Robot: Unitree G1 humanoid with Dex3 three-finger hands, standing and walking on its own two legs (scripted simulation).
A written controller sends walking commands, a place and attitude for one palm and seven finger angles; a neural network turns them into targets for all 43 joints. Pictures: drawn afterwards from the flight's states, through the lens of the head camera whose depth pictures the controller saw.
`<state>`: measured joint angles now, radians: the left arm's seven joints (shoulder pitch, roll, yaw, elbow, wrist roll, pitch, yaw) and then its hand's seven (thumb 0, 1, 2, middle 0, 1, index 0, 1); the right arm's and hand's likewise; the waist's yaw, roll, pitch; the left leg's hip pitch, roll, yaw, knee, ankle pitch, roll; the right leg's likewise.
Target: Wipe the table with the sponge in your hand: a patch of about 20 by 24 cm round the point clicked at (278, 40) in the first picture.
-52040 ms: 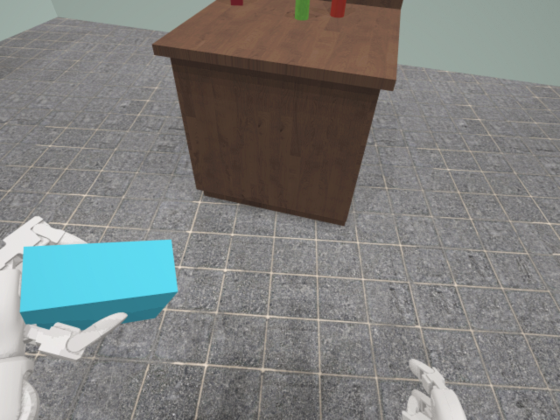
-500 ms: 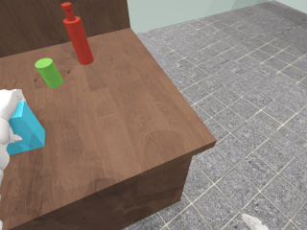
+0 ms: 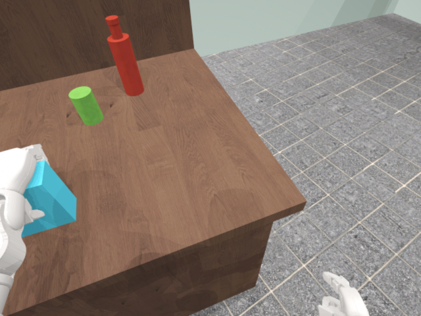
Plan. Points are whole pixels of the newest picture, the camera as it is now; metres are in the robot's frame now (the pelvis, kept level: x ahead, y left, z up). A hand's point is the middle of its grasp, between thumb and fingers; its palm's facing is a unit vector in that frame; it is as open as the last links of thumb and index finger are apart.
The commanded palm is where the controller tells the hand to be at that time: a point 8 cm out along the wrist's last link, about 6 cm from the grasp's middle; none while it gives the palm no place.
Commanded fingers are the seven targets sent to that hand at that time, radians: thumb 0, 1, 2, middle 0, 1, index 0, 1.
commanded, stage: wipe back along the first lane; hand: left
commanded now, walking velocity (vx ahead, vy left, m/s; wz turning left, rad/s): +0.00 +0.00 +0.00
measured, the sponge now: (33, 208) +0.26 +0.39 +0.06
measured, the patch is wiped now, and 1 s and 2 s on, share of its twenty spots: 1.00 1.00 1.00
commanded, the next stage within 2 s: lift the sponge slowly off the table in 0.42 s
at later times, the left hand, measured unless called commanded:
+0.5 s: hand (26, 212) +0.23 +0.34 +0.12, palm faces +0.04 -0.01 -1.00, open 9.9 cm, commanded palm +0.18 +0.33 +0.14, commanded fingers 0.00 0.10 1.30 -1.20 -1.60 -1.20 -1.60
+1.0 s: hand (20, 229) +0.20 +0.33 +0.12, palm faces +0.03 -0.04 -1.00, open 9.9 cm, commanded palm +0.17 +0.33 +0.18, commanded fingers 0.00 0.10 1.30 -1.20 -1.60 -1.20 -1.60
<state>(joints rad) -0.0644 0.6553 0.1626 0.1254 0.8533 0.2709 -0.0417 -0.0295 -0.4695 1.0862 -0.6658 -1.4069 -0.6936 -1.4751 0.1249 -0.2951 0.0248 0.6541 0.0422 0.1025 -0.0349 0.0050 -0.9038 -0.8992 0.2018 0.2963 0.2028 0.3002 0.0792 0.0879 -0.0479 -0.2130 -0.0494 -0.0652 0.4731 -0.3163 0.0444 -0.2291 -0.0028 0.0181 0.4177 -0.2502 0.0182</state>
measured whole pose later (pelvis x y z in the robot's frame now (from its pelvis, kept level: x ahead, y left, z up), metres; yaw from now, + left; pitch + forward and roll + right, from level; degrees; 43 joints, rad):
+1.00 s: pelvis -0.01 -0.01 +0.00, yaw +0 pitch -1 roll -1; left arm 0.22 0.64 0.13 -0.23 0.80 0.34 -0.05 -0.01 -0.50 1.08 -0.72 -1.35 -0.75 -1.42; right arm 0.08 -0.28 0.03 0.67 0.02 0.09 -0.06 0.01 -0.90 -0.90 0.20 0.30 0.20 0.30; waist 0.13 0.10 0.00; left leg -0.12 -0.04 -0.07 0.44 -0.30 0.03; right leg -0.14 0.01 0.02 0.40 -0.24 0.00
